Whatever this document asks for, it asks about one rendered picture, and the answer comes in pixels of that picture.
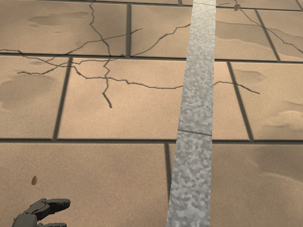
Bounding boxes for robot left hand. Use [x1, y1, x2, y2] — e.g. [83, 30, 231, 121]
[11, 198, 71, 227]

